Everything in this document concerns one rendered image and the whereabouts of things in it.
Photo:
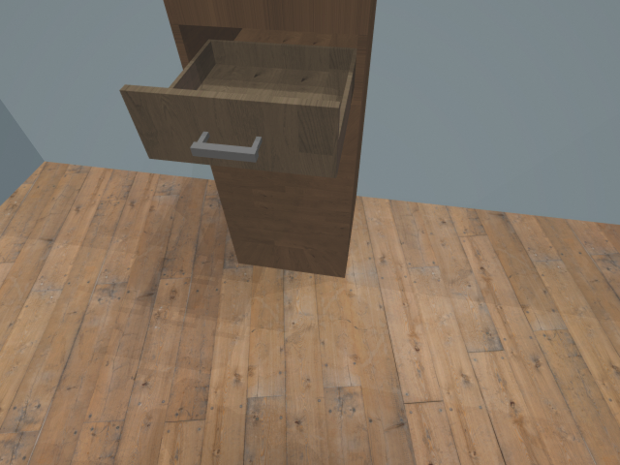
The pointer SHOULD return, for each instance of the handle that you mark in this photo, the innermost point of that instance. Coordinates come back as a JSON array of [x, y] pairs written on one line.
[[227, 152]]

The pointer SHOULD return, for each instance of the cabinet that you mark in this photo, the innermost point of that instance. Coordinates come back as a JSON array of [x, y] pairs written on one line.
[[284, 220]]

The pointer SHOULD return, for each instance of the drawer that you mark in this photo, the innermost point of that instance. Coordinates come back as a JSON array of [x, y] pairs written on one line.
[[296, 97]]

